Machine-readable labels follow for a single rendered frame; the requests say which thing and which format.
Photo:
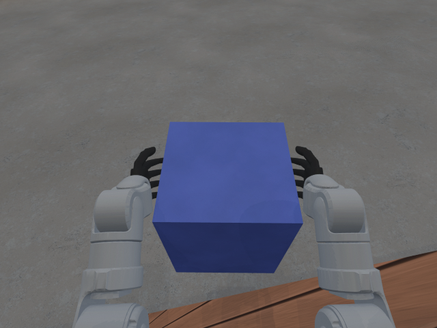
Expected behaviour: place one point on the right robot hand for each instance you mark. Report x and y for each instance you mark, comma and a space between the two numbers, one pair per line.
311, 166

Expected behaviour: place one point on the carton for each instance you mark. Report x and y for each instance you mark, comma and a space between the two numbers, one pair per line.
227, 200

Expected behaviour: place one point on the left robot hand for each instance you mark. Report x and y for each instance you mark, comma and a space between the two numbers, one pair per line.
141, 167

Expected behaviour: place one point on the robot left forearm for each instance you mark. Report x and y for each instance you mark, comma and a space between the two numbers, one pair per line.
114, 267

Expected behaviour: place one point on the robot right forearm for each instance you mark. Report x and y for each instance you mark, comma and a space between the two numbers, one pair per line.
346, 265

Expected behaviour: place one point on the right robot upper arm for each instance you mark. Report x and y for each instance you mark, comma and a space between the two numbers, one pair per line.
360, 315

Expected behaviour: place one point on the left robot upper arm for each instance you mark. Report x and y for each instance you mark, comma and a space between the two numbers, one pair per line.
119, 315

